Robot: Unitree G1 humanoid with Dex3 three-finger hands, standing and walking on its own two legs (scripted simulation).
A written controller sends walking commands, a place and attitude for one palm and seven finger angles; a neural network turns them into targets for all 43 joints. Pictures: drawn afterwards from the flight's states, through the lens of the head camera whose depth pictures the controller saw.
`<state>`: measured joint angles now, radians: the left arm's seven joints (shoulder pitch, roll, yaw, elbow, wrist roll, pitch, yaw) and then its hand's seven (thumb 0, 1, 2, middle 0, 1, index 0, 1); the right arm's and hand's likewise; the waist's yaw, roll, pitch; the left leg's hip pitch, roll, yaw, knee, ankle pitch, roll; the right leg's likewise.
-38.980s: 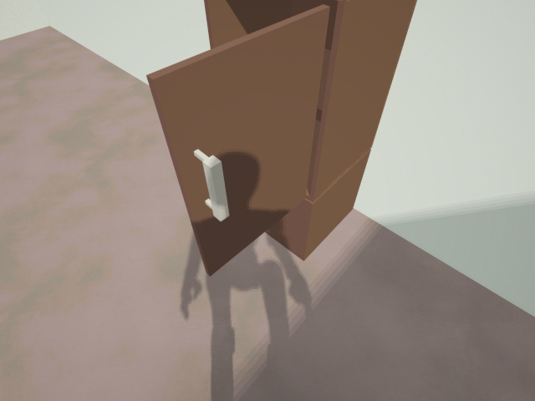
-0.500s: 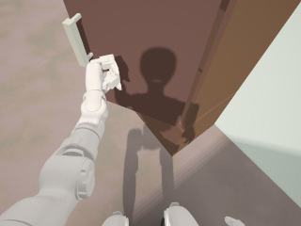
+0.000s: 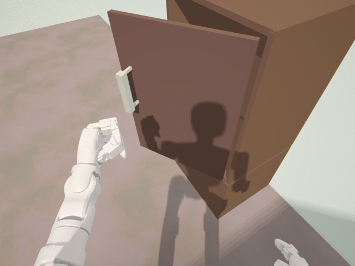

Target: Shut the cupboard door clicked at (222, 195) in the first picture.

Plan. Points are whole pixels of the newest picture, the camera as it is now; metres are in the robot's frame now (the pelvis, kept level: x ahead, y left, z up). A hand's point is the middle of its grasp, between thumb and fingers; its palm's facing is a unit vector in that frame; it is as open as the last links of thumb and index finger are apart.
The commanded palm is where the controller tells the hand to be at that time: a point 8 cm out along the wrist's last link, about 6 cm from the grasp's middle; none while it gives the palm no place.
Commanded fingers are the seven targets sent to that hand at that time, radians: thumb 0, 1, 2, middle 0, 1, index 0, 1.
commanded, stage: draw the hand back to the body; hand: left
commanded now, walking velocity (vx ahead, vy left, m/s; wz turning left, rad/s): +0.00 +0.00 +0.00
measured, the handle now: (129, 90) +0.65 +0.19 +0.03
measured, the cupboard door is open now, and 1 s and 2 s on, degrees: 30 30 30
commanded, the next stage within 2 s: step back with the hand held close in 1.04 s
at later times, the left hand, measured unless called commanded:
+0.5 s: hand (38, 175) +0.24 +0.25 +0.16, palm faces +0.36 -0.87 -0.34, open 4.8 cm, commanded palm +0.19 +0.29 +0.18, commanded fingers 0.00 0.90 0.90 -0.39 -0.51 -0.39 -0.51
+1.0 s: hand (3, 190) +0.21 +0.28 +0.17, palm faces +0.46 -0.80 -0.39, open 7.4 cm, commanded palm +0.16 +0.32 +0.20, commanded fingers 0.00 0.90 0.90 -0.20 -0.30 -0.20 -0.30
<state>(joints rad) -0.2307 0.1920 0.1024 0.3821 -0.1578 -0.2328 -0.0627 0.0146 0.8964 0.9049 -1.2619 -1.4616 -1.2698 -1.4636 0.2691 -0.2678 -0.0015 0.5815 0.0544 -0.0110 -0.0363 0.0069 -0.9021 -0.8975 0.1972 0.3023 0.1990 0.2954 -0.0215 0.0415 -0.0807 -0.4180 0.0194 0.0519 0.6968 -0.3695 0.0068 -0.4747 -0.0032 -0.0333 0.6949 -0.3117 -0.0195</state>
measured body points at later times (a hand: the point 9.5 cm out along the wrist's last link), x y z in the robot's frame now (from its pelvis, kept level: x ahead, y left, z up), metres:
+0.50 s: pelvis +0.03 +0.01 +0.02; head +0.01 -0.02 +0.47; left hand +0.22 +0.30 +0.17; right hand +0.22 -0.19 -0.06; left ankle -0.01 +0.12 -0.72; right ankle +0.03 -0.11 -0.72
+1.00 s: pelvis +0.02 +0.01 +0.02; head +0.00 -0.01 +0.47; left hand +0.18 +0.32 +0.20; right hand +0.21 -0.20 -0.06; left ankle -0.01 +0.12 -0.72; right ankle +0.03 -0.11 -0.72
